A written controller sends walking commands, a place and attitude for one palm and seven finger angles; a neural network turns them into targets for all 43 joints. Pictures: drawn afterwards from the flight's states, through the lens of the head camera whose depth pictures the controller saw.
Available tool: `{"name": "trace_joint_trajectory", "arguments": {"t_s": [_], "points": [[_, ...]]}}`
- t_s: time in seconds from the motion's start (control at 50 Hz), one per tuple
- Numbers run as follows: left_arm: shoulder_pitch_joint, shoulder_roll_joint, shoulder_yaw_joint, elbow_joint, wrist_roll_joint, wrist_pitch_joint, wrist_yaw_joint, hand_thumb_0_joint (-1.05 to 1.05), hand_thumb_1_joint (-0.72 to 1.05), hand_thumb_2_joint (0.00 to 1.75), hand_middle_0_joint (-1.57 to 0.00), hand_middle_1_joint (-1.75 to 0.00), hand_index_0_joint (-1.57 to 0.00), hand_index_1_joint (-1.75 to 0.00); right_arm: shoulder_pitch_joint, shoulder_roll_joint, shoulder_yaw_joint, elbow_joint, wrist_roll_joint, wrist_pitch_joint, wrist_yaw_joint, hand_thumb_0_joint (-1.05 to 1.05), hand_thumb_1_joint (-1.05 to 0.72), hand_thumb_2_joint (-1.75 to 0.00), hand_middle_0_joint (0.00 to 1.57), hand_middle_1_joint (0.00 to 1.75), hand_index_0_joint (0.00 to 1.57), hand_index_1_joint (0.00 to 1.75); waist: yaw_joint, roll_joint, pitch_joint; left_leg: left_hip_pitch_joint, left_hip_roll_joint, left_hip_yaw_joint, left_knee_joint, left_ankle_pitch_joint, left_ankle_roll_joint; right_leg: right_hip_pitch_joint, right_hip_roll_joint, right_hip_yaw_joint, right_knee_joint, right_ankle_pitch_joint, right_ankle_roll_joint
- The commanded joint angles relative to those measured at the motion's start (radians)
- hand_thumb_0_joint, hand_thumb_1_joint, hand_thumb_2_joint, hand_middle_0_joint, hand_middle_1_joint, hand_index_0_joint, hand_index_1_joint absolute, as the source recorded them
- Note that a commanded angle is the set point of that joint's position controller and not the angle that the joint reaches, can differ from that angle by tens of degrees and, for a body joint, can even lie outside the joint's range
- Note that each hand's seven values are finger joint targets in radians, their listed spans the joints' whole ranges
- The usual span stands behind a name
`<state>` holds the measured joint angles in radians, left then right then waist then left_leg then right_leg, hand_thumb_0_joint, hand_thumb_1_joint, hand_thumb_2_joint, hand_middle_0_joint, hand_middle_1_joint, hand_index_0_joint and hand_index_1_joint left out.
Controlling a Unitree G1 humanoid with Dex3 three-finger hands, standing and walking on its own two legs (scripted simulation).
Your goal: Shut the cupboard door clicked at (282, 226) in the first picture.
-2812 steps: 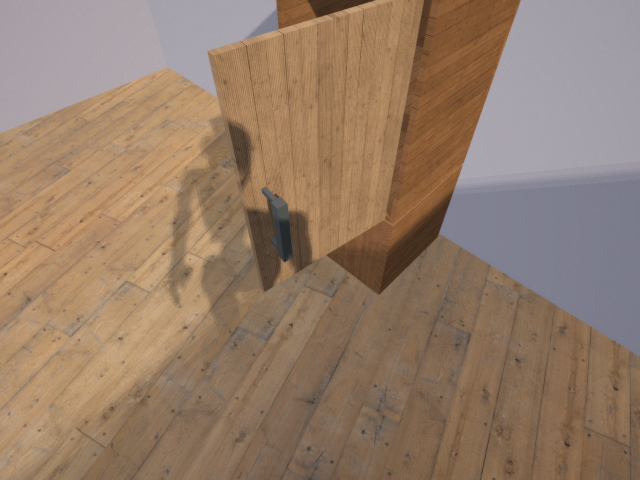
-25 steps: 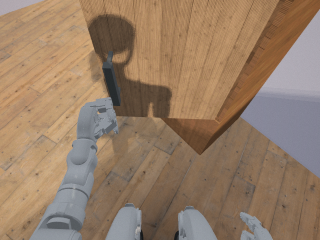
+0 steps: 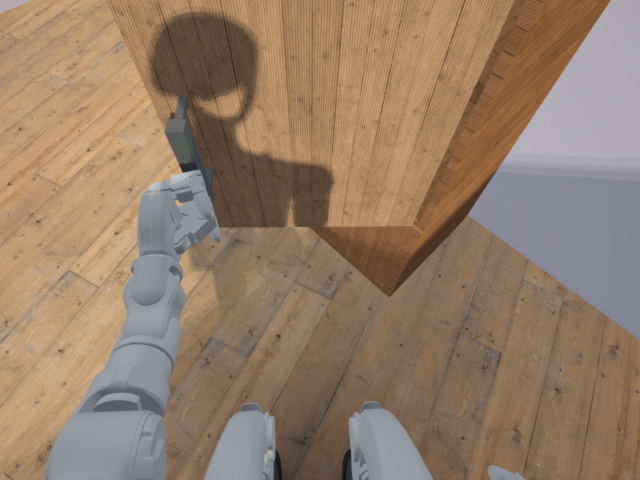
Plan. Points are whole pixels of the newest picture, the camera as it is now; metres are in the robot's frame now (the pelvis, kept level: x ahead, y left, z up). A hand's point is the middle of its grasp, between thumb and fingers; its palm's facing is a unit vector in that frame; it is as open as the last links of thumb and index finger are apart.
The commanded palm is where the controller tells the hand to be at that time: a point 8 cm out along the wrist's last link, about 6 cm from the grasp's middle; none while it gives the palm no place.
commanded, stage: bring the fist close to the handle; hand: left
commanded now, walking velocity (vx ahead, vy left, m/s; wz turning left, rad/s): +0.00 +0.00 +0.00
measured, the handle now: (195, 156) +0.54 +0.16 +0.02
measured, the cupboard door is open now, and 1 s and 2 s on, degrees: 46 36 26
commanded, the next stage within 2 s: push the door shut along its arc in 0.02 s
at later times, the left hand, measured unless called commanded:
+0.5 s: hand (218, 191) +0.47 +0.12 +0.03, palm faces -0.10 -0.99 -0.04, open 3.1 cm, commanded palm +0.46 +0.17 +0.03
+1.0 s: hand (226, 159) +0.53 +0.11 +0.03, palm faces -0.22 -0.98 -0.04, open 3.1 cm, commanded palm +0.53 +0.14 +0.03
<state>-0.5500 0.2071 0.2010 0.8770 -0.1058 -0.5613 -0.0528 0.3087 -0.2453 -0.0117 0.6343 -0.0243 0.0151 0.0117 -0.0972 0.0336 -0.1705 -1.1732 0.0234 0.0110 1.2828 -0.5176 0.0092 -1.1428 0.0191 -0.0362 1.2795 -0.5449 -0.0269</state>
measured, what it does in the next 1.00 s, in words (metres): stands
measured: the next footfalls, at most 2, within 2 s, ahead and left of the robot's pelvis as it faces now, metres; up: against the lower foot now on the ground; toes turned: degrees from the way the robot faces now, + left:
none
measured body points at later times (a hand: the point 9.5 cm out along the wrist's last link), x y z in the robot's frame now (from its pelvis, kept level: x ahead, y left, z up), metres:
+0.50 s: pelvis +0.00 +0.00 -0.01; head +0.13 +0.01 +0.42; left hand +0.47 +0.18 +0.04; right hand +0.07 -0.26 -0.13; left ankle +0.04 +0.12 -0.62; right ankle +0.03 -0.10 -0.62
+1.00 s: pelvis -0.02 +0.02 -0.03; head +0.15 +0.04 +0.39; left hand +0.53 +0.17 +0.04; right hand -0.02 -0.26 -0.14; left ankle +0.04 +0.12 -0.62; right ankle +0.03 -0.10 -0.62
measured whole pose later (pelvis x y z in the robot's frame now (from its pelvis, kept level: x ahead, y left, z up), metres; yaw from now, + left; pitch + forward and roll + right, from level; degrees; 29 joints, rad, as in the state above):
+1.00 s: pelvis -0.02 +0.02 -0.03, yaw -1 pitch +29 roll -5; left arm -1.08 0.45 0.21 1.26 -0.07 -0.44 -0.23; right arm 0.35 -0.27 0.02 0.66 -0.03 0.01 0.02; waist -0.22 0.06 -0.16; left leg -1.40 0.02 -0.03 1.41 -0.52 0.03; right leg -1.33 0.02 -0.08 1.36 -0.53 -0.01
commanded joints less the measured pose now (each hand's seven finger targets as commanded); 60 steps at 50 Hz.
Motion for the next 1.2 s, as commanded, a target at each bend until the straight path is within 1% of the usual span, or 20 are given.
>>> {"name": "trace_joint_trajectory", "arguments": {"t_s": [0.0, 0.04, 0.12, 0.18, 0.24, 0.26, 0.3, 0.38, 0.4, 0.46, 0.52, 0.76, 0.8, 0.86, 0.92, 0.96, 1.04, 1.08, 1.14, 1.18], "points": [[-0.391, 0.121, -0.003, -0.175, -0.004, -0.078, -0.012, 0.0, 0.9, 0.9, -1.3, -1.5, -1.3, -1.5, 0.062, -0.14, -0.056, -0.079, 0.004, -0.032, -0.012, 0.0, -0.9, -0.9, 0.2, 0.3, 0.2, 0.3, -0.028, -0.025, -0.412, 0.258, -0.028, -0.029, -0.133, 0.171, 0.02, 0.238, -0.002, 0.049, -0.205, 0.247, 0.012], [-0.411, 0.161, 0.029, -0.173, -0.007, -0.079, -0.009, 0.0, 0.9, 0.9, -1.3, -1.5, -1.3, -1.5, 0.065, -0.144, -0.054, -0.086, 0.003, -0.032, -0.017, 0.0, -0.9, -0.9, 0.2, 0.3, 0.2, 0.3, -0.021, -0.01, -0.423, 0.25, -0.031, -0.032, -0.131, 0.167, 0.023, 0.242, 0.001, 0.051, -0.199, 0.236, 0.01], [-0.418, 0.169, 0.034, -0.135, 0.003, -0.076, -0.011, 0.0, 0.9, 0.9, -1.3, -1.5, -1.3, -1.5, 0.055, -0.142, -0.053, -0.087, 0.003, -0.025, -0.015, 0.0, -0.9, -0.9, 0.2, 0.3, 0.2, 0.3, -0.019, -0.022, -0.433, 0.247, -0.03, -0.033, -0.129, 0.173, 0.02, 0.245, -0.001, 0.051, -0.194, 0.246, 0.01], [-0.519, 0.171, 0.011, -0.132, 0.017, -0.088, -0.021, 0.0, 0.9, 0.9, -1.3, -1.5, -1.3, -1.5, 0.061, -0.146, -0.053, -0.076, 0.001, -0.023, -0.017, 0.0, -0.9, -0.9, 0.2, 0.3, 0.2, 0.3, -0.044, 0.026, -0.45, 0.29, -0.026, -0.046, -0.115, 0.197, 0.019, 0.19, 0.0, 0.043, -0.175, 0.256, 0.008], [-0.552, 0.204, 0.036, -0.102, 0.011, -0.084, -0.036, 0.0, 0.9, 0.9, -1.3, -1.5, -1.3, -1.5, 0.073, -0.153, -0.053, -0.076, 0.0, -0.021, -0.02, 0.0, -0.9, -0.9, 0.2, 0.3, 0.2, 0.3, -0.053, 0.012, -0.476, 0.294, -0.026, -0.051, -0.103, 0.222, 0.023, 0.192, 0.004, 0.041, -0.165, 0.275, 0.007], [-0.555, 0.2, 0.03, -0.073, 0.016, -0.077, -0.044, 0.0, 0.9, 0.9, -1.3, -1.5, -1.3, -1.5, 0.07, -0.152, -0.052, -0.071, 0.001, -0.018, -0.019, 0.0, -0.9, -0.9, 0.2, 0.3, 0.2, 0.3, -0.047, 0.039, -0.471, 0.3, -0.024, -0.054, -0.106, 0.226, 0.016, 0.177, 0.002, 0.037, -0.16, 0.272, 0.005], [-0.59, 0.206, 0.029, -0.034, 0.014, -0.06, -0.056, 0.0, 0.9, 0.9, -1.3, -1.5, -1.3, -1.5, 0.074, -0.156, -0.05, -0.068, 0.002, -0.011, -0.018, 0.0, -0.9, -0.9, 0.2, 0.3, 0.2, 0.3, -0.065, 0.018, -0.451, 0.276, -0.022, -0.056, -0.101, 0.21, 0.02, 0.167, 0.003, 0.038, -0.165, 0.259, 0.007], [-0.578, 0.243, 0.068, 0.004, 0.005, -0.042, -0.083, 0.0, 0.9, 0.9, -1.3, -1.5, -1.3, -1.5, 0.091, -0.159, -0.048, -0.076, 0.004, -0.002, -0.015, 0.0, -0.9, -0.9, 0.2, 0.3, 0.2, 0.3, -0.051, 0.021, -0.495, 0.276, -0.023, -0.054, -0.089, 0.257, 0.02, 0.195, 0.006, 0.039, -0.152, 0.302, 0.004], [-0.619, 0.237, 0.051, -0.011, 0.004, -0.041, -0.092, 0.0, 0.9, 0.9, -1.3, -1.5, -1.3, -1.5, 0.093, -0.16, -0.048, -0.075, 0.005, 0.0, -0.015, 0.0, -0.9, -0.9, 0.2, 0.3, 0.2, 0.3, -0.071, 0.012, -0.496, 0.27, -0.021, -0.054, -0.082, 0.264, 0.024, 0.192, 0.005, 0.042, -0.15, 0.316, 0.008], [-0.67, 0.249, 0.051, 0.014, 0.004, -0.037, -0.113, 0.0, 0.9, 0.9, -1.3, -1.5, -1.3, -1.5, 0.106, -0.165, -0.049, -0.067, 0.007, 0.002, -0.014, 0.0, -0.9, -0.9, 0.2, 0.3, 0.2, 0.3, -0.081, 0.02, -0.483, 0.27, -0.019, -0.065, -0.078, 0.246, 0.023, 0.154, 0.008, 0.036, -0.148, 0.282, 0.005], [-0.742, 0.244, 0.031, 0.041, 0.009, -0.027, -0.125, 0.0, 0.9, 0.9, -1.3, -1.5, -1.3, -1.5, 0.12, -0.171, -0.049, -0.056, 0.007, 0.003, -0.013, 0.0, -0.9, -0.9, 0.2, 0.3, 0.2, 0.3, -0.109, 0.033, -0.451, 0.265, -0.016, -0.074, -0.077, 0.202, 0.026, 0.106, 0.009, 0.031, -0.16, 0.222, 0.004], [-0.99, 0.272, -0.018, 0.116, 0.027, 0.014, -0.176, 0.0, 0.9, 0.9, -1.3, -1.5, -1.3, -1.5, 0.177, -0.201, -0.04, -0.017, -0.001, -0.013, -0.013, 0.0, -0.9, -0.9, 0.2, 0.3, 0.2, 0.3, -0.179, 0.132, -0.498, 0.327, -0.004, -0.13, -0.058, 0.172, 0.026, -0.057, 0.014, 0.005, -0.132, 0.146, -0.01], [-0.995, 0.317, 0.016, 0.147, 0.031, 0.03, -0.178, 0.0, 0.9, 0.9, -1.3, -1.5, -1.3, -1.5, 0.189, -0.207, -0.038, -0.011, -0.002, -0.015, -0.012, 0.0, -0.9, -0.9, 0.2, 0.3, 0.2, 0.3, -0.178, 0.125, -0.492, 0.308, -0.003, -0.129, -0.052, 0.166, 0.027, -0.055, 0.017, 0.005, -0.132, 0.14, -0.012], [-1.053, 0.33, 0.009, 0.142, 0.04, 0.037, -0.187, 0.0, 0.9, 0.9, -1.3, -1.5, -1.3, -1.5, 0.203, -0.21, -0.035, -0.009, -0.004, -0.02, -0.009, 0.0, -0.9, -0.9, 0.2, 0.3, 0.2, 0.3, -0.192, 0.148, -0.527, 0.32, 0.0, -0.14, -0.041, 0.182, 0.027, -0.074, 0.018, 0.002, -0.117, 0.146, -0.013], [-1.082, 0.319, -0.01, 0.157, 0.05, 0.052, -0.195, 0.0, 0.9, 0.9, -1.3, -1.5, -1.3, -1.5, 0.212, -0.212, -0.033, -0.003, -0.006, -0.022, -0.005, 0.0, -0.9, -0.9, 0.2, 0.3, 0.2, 0.3, -0.204, 0.175, -0.516, 0.338, 0.005, -0.153, -0.039, 0.182, 0.024, -0.114, 0.021, -0.005, -0.114, 0.142, -0.017], [-1.113, 0.337, 0.0, 0.155, 0.049, 0.06, -0.199, 0.0, 0.9, 0.9, -1.3, -1.5, -1.3, -1.5, 0.219, -0.217, -0.031, -0.003, -0.007, -0.025, -0.004, 0.0, -0.9, -0.9, 0.2, 0.3, 0.2, 0.3, -0.21, 0.19, -0.538, 0.343, 0.007, -0.159, -0.033, 0.193, 0.024, -0.125, 0.021, -0.007, -0.104, 0.147, -0.016], [-1.178, 0.377, 0.015, 0.199, 0.061, 0.089, -0.205, 0.0, 0.9, 0.9, -1.3, -1.5, -1.3, -1.5, 0.238, -0.217, -0.02, 0.003, -0.008, -0.032, -0.005, 0.0, -0.9, -0.9, 0.2, 0.3, 0.2, 0.3, -0.236, 0.189, -0.496, 0.283, 0.006, -0.155, -0.017, 0.16, 0.032, -0.142, 0.027, -0.006, -0.101, 0.127, -0.016], [-1.174, 0.411, 0.033, 0.214, 0.072, 0.1, -0.213, 0.0, 0.9, 0.9, -1.3, -1.5, -1.3, -1.5, 0.242, -0.222, -0.018, 0.004, -0.009, -0.032, -0.004, 0.0, -0.9, -0.9, 0.2, 0.3, 0.2, 0.3, -0.231, 0.192, -0.524, 0.278, 0.009, -0.154, -0.004, 0.178, 0.031, -0.14, 0.028, -0.008, -0.092, 0.136, -0.018], [-1.205, 0.392, 0.011, 0.197, 0.074, 0.114, -0.235, 0.0, 0.9, 0.9, -1.3, -1.5, -1.3, -1.5, 0.256, -0.22, -0.019, 0.006, -0.012, -0.038, -0.001, 0.0, -0.9, -0.9, 0.2, 0.3, 0.2, 0.3, -0.237, 0.251, -0.549, 0.336, 0.014, -0.167, 0.004, 0.233, 0.026, -0.182, 0.03, -0.016, -0.077, 0.163, -0.023], [-1.218, 0.384, 0.002, 0.205, 0.075, 0.131, -0.246, 0.0, 0.9, 0.9, -1.3, -1.5, -1.3, -1.5, 0.26, -0.224, -0.021, 0.012, -0.011, -0.038, -0.001, 0.0, -0.9, -0.9, 0.2, 0.3, 0.2, 0.3, -0.247, 0.248, -0.563, 0.353, 0.018, -0.182, 0.011, 0.242, 0.023, -0.204, 0.03, -0.023, -0.071, 0.17, -0.022]]}}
